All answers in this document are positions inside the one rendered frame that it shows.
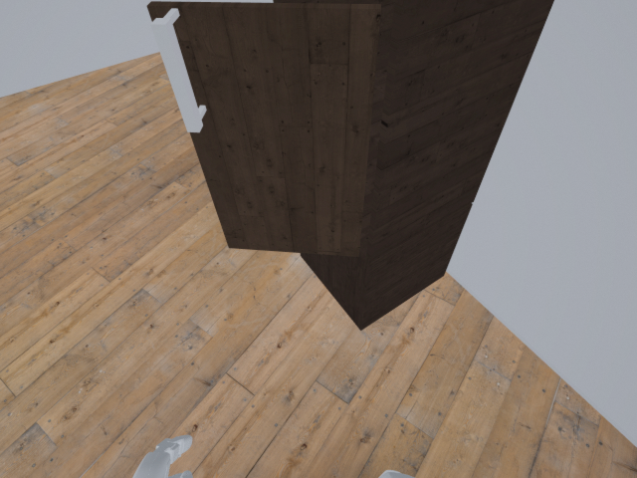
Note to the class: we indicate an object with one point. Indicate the cupboard door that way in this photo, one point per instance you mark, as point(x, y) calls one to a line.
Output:
point(288, 89)

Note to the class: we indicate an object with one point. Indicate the left robot hand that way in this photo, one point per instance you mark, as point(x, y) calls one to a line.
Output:
point(156, 464)

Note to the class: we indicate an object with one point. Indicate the handle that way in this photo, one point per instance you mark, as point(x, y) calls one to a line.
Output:
point(170, 52)

